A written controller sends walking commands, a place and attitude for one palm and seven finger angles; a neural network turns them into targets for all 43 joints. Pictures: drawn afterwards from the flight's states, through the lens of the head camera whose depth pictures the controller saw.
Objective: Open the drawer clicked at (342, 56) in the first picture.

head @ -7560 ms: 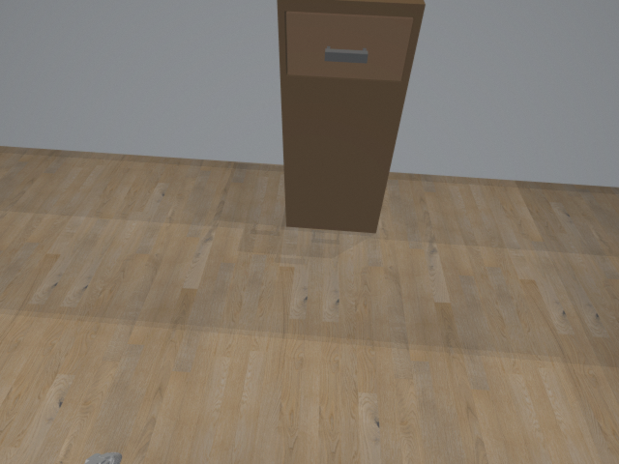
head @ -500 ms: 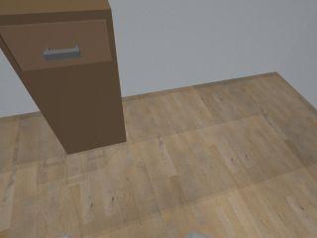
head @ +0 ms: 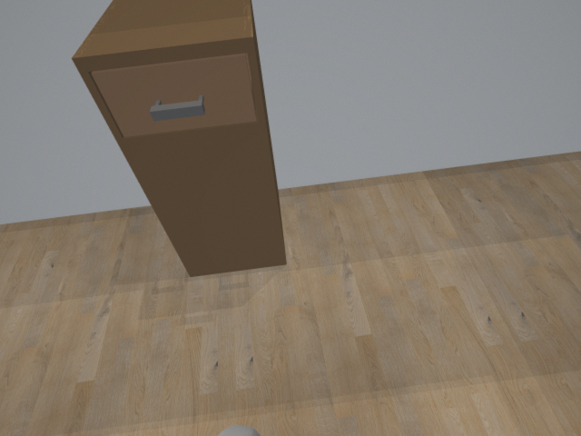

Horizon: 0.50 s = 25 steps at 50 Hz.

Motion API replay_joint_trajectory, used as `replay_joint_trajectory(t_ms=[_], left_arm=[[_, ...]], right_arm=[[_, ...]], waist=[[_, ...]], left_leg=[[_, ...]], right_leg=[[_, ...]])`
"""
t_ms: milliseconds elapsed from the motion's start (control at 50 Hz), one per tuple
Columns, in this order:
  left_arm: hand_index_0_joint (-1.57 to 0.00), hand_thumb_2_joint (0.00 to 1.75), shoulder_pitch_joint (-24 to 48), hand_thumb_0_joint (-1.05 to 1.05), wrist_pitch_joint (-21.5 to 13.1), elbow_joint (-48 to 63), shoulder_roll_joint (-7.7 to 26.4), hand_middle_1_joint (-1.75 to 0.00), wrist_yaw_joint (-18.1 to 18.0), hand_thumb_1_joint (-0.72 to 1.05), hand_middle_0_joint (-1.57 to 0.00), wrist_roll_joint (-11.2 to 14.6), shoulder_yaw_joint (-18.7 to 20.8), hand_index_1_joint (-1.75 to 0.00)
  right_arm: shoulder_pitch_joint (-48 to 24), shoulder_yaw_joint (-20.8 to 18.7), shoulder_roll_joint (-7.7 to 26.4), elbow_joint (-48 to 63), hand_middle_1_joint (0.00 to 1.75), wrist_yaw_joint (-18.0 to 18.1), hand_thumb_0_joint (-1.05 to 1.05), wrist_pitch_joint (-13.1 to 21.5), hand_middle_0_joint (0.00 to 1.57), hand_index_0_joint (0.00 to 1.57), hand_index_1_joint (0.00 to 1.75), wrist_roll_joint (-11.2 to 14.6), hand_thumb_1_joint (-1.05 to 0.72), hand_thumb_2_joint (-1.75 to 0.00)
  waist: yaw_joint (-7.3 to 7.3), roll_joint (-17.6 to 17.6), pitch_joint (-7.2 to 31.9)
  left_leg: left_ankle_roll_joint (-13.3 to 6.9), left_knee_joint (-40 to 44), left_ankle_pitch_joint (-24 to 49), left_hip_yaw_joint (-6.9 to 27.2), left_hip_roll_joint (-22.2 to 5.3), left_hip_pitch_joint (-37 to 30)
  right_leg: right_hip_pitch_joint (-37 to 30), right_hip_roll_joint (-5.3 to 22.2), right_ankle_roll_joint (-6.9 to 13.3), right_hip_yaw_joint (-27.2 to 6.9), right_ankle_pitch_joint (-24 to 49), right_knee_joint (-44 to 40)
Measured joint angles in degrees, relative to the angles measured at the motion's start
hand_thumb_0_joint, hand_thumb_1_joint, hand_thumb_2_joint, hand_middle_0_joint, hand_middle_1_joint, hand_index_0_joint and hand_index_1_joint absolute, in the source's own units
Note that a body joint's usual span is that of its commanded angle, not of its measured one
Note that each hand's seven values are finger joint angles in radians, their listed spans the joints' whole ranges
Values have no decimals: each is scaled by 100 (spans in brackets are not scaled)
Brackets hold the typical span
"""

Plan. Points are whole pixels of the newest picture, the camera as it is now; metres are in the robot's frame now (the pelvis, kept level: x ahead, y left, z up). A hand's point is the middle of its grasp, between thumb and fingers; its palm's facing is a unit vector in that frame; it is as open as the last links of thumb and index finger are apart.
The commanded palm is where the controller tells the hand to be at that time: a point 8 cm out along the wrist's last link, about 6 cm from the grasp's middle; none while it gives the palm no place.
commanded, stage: take the last steps up to it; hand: left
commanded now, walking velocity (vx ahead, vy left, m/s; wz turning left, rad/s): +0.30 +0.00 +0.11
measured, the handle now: (179, 105) +0.83 +0.32 +0.03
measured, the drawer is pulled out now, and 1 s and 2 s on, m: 0.00 0.00 0.00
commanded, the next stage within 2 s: come to a stop and stand still in 1.06 s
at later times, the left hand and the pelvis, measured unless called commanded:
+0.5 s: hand out of the picture +0.01 +0.23 -0.18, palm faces +0.12 -0.98 -0.13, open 7.4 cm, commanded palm none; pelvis +0.06 +0.06 +0.00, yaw +2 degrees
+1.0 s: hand (208, 349) +0.30 +0.19 -0.17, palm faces +0.07 -0.98 -0.21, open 7.1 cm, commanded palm none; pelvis +0.23 +0.00 -0.01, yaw +2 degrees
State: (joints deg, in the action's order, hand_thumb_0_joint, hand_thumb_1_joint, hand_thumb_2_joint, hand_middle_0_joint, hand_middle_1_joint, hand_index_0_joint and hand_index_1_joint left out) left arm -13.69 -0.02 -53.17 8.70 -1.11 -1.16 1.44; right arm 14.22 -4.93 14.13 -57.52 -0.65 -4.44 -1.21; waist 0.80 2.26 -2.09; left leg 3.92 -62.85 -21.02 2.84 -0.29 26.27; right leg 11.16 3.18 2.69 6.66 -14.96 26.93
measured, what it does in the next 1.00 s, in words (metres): walks ahead: left foot, then right foot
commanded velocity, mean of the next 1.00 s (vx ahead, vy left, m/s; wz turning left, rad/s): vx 0.28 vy -0.04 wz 0.01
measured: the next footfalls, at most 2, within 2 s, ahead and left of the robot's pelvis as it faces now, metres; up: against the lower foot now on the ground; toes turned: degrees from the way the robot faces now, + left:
left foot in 0.28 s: +0.03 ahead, +0.15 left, +0.00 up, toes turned +8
right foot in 0.76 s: +0.30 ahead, -0.10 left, +0.00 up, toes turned -7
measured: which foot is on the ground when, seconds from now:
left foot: up 0.00-0.26, down 0.28-0.76, up 0.78-1.00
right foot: down 0.00-0.28, up 0.30-0.74, down 0.76-1.00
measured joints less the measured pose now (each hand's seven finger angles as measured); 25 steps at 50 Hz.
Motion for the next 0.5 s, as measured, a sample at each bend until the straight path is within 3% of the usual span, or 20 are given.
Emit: replay_joint_trajectory(t_ms=[120, 200, 240, 280, 340, 400, 500], left_arm=[[-21, 90, -447, 1, -128, -348, 52, -29, 46, 91, -21, -60, 35, -30], [-21, 90, -836, 1, -156, -682, 140, -29, 68, 91, -21, -90, 59, -30], [-21, 90, -1031, 1, -120, -884, 188, -29, 71, 91, -21, -67, 77, -30], [-20, 90, -1223, 1, -54, -1070, 198, -29, 88, 91, -20, -24, 80, -30], [-20, 90, -1273, 1, 144, -1324, 232, -29, 114, 91, -20, -55, 76, -30], [-20, 90, -1128, 1, 167, -1368, 203, -29, 199, 91, -20, -71, 91, -30], [-20, 90, -644, 1, 89, -1124, 193, -29, 252, 91, -20, -67, 131, -30]], right_arm=[[-152, 79, -48, -156, 30, -25, 1, 62, 19, 20, 30, -20, -91, -90], [-329, 153, -154, -156, 30, -39, 1, 201, 19, 19, 30, 1, -91, -90], [-401, 212, -231, -121, 30, -18, 1, 333, 19, 20, 30, 14, -91, -90], [-434, 257, -284, -71, 30, 21, 1, 510, 19, 20, 30, 20, -91, -90], [-363, 328, -511, -56, 30, 91, 1, 641, 19, 20, 30, -9, -91, -90], [-89, 266, -562, -78, 30, 236, 0, 727, 20, 20, 30, 43, -94, -90], [427, 301, -505, -368, 30, 264, -1, 781, 20, 20, 30, 49, -95, -90]], waist=[[-250, -109, 66], [-461, -236, 154], [-518, -302, 198], [-500, -272, 259], [-431, -454, 232], [-317, -449, 229], [-256, -480, 159]], left_leg=[[-62, 1098, -169, -254, -212, -540], [-225, 2066, -332, -539, -196, -931], [-296, 2877, -61, -700, -159, -1276], [-420, 3550, 198, -729, -181, -1586], [-549, 3439, 243, -838, -90, -1738], [-580, 3848, 342, -836, -43, -2085], [-599, 4463, 469, -848, 43, -2585]], right_leg=[[-94, 70, -62, 208, 75, -214], [-155, 97, -157, 271, 99, -319], [-153, 108, -235, 277, 27, -222], [-7, 69, -312, 277, -284, 209], [523, 88, -322, -35, -1049, 1685], [1143, 124, -362, -171, -686, 2798], [1900, 286, -503, -309, 44, 3241]])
